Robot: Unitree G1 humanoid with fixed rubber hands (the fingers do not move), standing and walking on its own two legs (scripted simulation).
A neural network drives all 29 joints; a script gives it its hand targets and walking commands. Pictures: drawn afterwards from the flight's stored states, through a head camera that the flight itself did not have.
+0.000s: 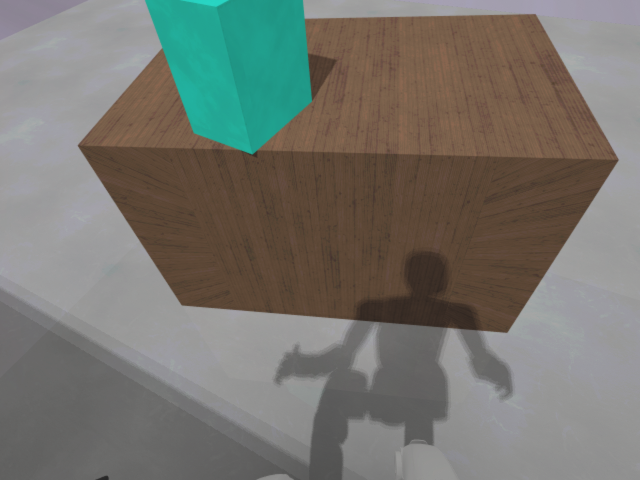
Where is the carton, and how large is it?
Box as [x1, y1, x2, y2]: [145, 0, 311, 154]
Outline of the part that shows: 145,0 192,129 195,133 252,154 311,101 302,0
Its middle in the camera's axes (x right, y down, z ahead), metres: -0.16 -0.37 +0.79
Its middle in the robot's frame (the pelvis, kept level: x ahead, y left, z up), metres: +0.86 +0.20 +0.12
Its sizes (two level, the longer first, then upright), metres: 0.228 0.169 0.278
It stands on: a pedestal, 0.69 m high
